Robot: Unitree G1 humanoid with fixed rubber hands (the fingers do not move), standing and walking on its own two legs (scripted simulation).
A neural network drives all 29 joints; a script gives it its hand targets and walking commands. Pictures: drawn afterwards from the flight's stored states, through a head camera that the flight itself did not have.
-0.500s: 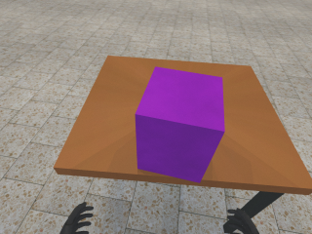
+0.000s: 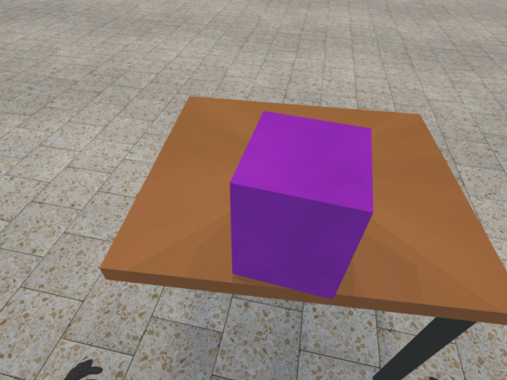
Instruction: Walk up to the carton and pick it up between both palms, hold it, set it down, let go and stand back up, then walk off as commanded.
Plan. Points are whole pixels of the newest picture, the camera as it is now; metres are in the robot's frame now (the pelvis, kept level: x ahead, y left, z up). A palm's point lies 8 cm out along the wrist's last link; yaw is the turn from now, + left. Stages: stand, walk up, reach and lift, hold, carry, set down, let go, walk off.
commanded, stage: stand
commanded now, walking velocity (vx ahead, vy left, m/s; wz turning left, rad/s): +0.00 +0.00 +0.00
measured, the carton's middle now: (298, 204) +0.44 -0.07 +0.05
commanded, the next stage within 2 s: none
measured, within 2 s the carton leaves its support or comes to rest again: neither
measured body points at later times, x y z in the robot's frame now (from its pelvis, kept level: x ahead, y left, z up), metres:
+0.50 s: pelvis -0.03 +0.00 +0.00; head -0.03 +0.00 +0.45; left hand +0.05 +0.30 -0.11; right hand +0.07 -0.30 -0.11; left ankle -0.02 +0.13 -0.74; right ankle +0.00 -0.13 -0.74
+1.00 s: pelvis -0.03 -0.01 +0.00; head -0.04 +0.00 +0.45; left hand +0.06 +0.30 -0.11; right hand +0.05 -0.32 -0.11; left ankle -0.02 +0.13 -0.74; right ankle +0.00 -0.13 -0.74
